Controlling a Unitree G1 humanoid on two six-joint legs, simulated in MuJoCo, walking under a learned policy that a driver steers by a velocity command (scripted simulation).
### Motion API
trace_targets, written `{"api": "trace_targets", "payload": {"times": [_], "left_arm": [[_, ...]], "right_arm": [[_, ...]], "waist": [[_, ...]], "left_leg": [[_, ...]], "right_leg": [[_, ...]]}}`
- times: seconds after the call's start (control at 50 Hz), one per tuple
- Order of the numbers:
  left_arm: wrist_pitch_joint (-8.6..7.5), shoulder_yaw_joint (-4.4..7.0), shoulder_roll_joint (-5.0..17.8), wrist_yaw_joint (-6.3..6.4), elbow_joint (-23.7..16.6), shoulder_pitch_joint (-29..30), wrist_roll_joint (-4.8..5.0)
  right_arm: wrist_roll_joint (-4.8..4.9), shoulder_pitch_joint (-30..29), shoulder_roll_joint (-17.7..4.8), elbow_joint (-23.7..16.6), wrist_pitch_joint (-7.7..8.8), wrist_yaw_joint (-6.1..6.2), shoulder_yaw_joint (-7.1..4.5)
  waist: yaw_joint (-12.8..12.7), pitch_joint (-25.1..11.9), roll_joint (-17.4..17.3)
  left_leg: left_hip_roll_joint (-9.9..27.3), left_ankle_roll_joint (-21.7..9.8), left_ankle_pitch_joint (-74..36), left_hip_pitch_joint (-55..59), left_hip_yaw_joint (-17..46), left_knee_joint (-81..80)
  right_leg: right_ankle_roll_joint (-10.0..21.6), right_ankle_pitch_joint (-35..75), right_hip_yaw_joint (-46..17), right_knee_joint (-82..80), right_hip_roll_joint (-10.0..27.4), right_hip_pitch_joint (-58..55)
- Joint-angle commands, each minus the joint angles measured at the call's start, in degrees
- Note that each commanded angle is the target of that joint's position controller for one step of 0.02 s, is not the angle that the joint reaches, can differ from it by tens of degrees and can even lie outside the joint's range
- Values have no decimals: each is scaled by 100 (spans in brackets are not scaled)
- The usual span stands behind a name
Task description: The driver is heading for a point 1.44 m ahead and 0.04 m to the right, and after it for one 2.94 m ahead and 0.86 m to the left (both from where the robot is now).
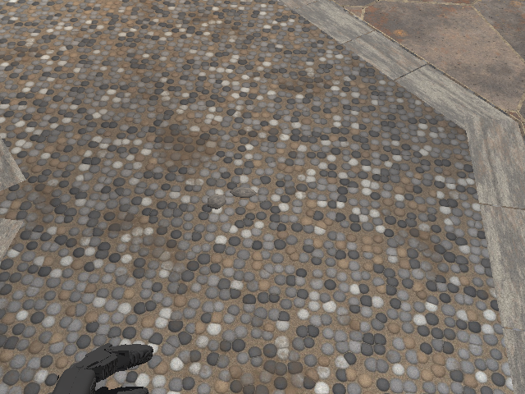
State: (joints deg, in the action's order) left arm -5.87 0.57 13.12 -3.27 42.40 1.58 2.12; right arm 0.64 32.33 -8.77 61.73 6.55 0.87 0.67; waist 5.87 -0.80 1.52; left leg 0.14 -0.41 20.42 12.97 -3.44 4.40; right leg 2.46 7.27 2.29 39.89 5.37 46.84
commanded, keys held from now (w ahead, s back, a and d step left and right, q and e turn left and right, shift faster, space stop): w+shift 1.00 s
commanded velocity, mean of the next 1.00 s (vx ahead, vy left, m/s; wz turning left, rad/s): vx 0.98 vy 0.00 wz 0.00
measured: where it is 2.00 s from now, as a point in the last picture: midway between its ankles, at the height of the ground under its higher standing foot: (207, 52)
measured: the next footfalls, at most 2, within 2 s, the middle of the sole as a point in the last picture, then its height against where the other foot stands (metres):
right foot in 0.12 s outside the picture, level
left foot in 0.62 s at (199, 282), level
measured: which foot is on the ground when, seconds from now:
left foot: down 0.00-0.12, up 0.14-0.60, down 0.62-1.00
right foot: up 0.00-0.10, down 0.12-0.64, up 0.66-1.00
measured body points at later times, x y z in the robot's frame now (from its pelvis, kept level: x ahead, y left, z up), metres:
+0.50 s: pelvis +0.44 -0.03 +0.01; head +0.46 -0.02 +0.46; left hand +0.38 +0.21 -0.14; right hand +0.68 -0.24 -0.06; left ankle +0.71 +0.13 -0.66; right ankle +0.29 -0.13 -0.73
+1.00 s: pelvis +0.92 +0.01 +0.01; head +0.93 +0.01 +0.46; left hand +1.16 +0.22 -0.06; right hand +0.85 -0.24 -0.13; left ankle +0.77 +0.10 -0.73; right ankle +1.18 -0.16 -0.65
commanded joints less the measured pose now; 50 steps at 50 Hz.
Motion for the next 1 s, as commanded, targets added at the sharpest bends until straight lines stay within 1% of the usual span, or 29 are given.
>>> {"api": "trace_targets", "payload": {"times": [0.02,0.06,0.08,0.1,0.12,0.14,0.16,0.18,0.2,0.22,0.24,0.26,0.3,0.38,0.44,0.5,0.56,0.6,0.62,0.64,0.66,0.68,0.7,0.72,0.76,0.8,0.88,0.94,1.0], "left_arm": [[-142,70,258,-156,-684,1107,47],[-102,182,518,-141,-755,819,67],[-48,304,787,-91,-642,150,102],[25,465,1080,-6,-259,-1214,145],[110,575,1390,90,166,-2609,115],[47,666,1857,64,391,-3033,-86],[28,562,1272,86,578,-3248,-123],[-21,462,929,96,656,-2817,-173],[-86,410,766,72,624,-2365,-224],[-144,356,585,31,644,-1938,-303],[-188,279,351,10,650,-1632,-393],[-176,237,215,1,693,-1472,-361],[-175,226,316,34,805,-1468,-189],[-234,256,629,205,888,-1993,-190],[-251,235,748,313,969,-2581,-101],[-141,254,908,367,1104,-3030,-53],[59,330,1175,392,1109,-3060,-182],[236,370,1316,395,1093,-2839,-399],[262,285,1122,420,934,-2627,-435],[78,-2,-85,263,804,-3688,-312],[-156,15,246,231,941,-3493,-23],[-254,163,779,246,611,-2520,220],[-315,123,769,278,395,-1881,198],[-328,126,648,293,300,-1525,59],[-141,144,472,253,345,-1913,-13],[35,110,323,267,342,-1939,-49],[25,98,489,308,-66,-736,-203],[-108,39,358,169,-292,50,-158],[-161,56,422,36,-538,582,-61]], "right_arm": [[12,55,-1121,-279,-27,61,-222],[-131,86,-1364,-275,-103,59,-307],[-232,54,-1471,-262,-178,66,-350],[-291,-170,-1548,-309,-269,73,-377],[-297,-368,-1419,-526,-271,82,-327],[-181,531,-115,-701,-72,-90,-39],[142,44,-709,-663,221,-135,-162],[404,-908,-1137,-1055,303,-120,-307],[366,-1409,-1069,-1243,346,-86,-257],[263,-1582,-939,-1299,330,-74,-267],[203,-1359,-819,-1296,220,-87,-274],[170,-1201,-670,-1273,97,-106,-256],[132,-1302,-556,-1386,-90,-76,-213],[-67,-2529,-881,-1845,-67,-34,-213],[-6,-3355,-755,-2081,73,-184,-147],[98,-3971,-801,-2344,121,-332,-146],[133,-3715,-1137,-2461,122,-423,-293],[242,-2056,-1644,-2133,15,-332,-539],[200,-681,-1888,-1775,-74,-252,-624],[-12,-88,-2491,-1584,-43,-284,-787],[-35,133,-1916,-1456,-2,-315,-683],[-35,-293,-1494,-1401,19,-286,-571],[-83,-785,-1333,-1474,49,-299,-518],[-160,-1177,-1170,-1473,86,-347,-467],[-223,-1644,-792,-1467,132,-389,-352],[-58,-1670,-853,-1379,136,-372,-347],[-52,-1195,-1138,-1248,168,-206,-388],[26,-646,-1203,-1126,186,-106,-356],[65,-248,-1322,-966,90,-60,-368]], "waist": [[-273,1120,-626],[-624,625,-1120],[-1048,153,-1434],[-1749,-545,-1586],[-2264,-1365,-1237],[-1342,-2509,1166],[-1664,-2728,1319],[-1552,-1390,1165],[-1340,-824,195],[-983,-401,-285],[-588,-246,-201],[-383,-75,10],[-190,447,196],[-490,997,-43],[-838,968,-225],[-998,1133,-156],[-637,650,249],[330,-448,770],[931,-1258,630],[146,-2402,-1537],[366,-2794,-1785],[338,-1553,-1574],[189,-893,-677],[-75,-384,-87],[-678,-134,-361],[-878,266,-415],[-565,884,-263],[-249,951,-168],[-149,1116,-228]], "left_leg": [[1353,-828,-3182,-680,143,-236],[1538,-761,-6092,-103,111,658],[1610,-710,-7396,80,97,1558],[1545,-605,-8025,-377,-44,3052],[1341,-523,-6479,-2194,144,4937],[15,-258,-791,-4723,719,7371],[-140,-533,394,-5186,1534,8002],[161,-664,216,-5781,1295,8248],[400,-706,-84,-5620,1219,8063],[617,-699,-364,-5318,1154,7710],[851,-701,-581,-4918,1221,7483],[944,-652,-566,-4777,1169,7365],[1137,-481,-463,-4969,1034,6927],[1130,-111,-2178,-5608,668,5257],[781,-97,-3572,-4833,229,3672],[538,-152,-3602,-4911,204,2618],[72,-382,-2612,-4662,10,2391],[-258,-707,-1797,-2988,-175,2762],[315,-856,-1346,-827,473,3246],[1836,-1983,1640,1609,3894,2600],[1964,-1864,2867,1910,5607,1242],[1829,-1475,2312,1202,4782,1051],[1653,-1351,1210,160,3907,1025],[1404,-1260,373,-902,3220,934],[1110,-1290,27,-2027,2515,714],[1039,-1325,-76,-2658,2041,374],[815,-1267,-1201,-2862,1211,-24],[677,-1107,-1590,-2830,678,-313],[938,-1006,-2028,-1726,523,-323]], "right_leg": [[170,-111,266,-780,-327,-540],[358,-774,483,-690,-720,-1266],[501,-1167,530,-546,-899,-1989],[672,-1284,549,-524,-991,-3553],[845,-1899,-497,-97,-221,-5950],[1852,-5233,-4048,-1050,1370,-8065],[1671,-6023,-5496,-2421,1395,-7964],[1352,-5137,-4590,-2585,1274,-7084],[1238,-4051,-3743,-2636,1119,-5970],[1190,-3339,-3053,-2702,914,-4863],[1144,-3178,-2577,-2769,683,-4083],[1183,-3176,-2300,-2901,599,-3575],[1183,-3215,-1847,-3307,572,-2834],[1116,-1983,-1034,-3654,301,-2682],[933,-1377,-489,-3861,157,-2911],[853,-911,-361,-3877,457,-4147],[671,1978,-319,-2900,806,-5602],[520,4301,-156,-808,793,-5802],[407,3318,-114,1104,635,-4314],[64,-850,-461,3760,-580,-1610],[265,-3216,-1256,4326,-823,-921],[454,-3073,-1130,4522,-475,-286],[501,-2777,-1043,4297,-236,-329],[513,-2490,-958,3869,-40,-547],[440,-2147,-1001,3442,320,-1103],[280,-2151,-880,3033,509,-1020],[-74,-525,-537,1375,496,-378],[-89,902,-111,-54,154,-1135],[-5,930,-104,-1001,-66,-1064]]}}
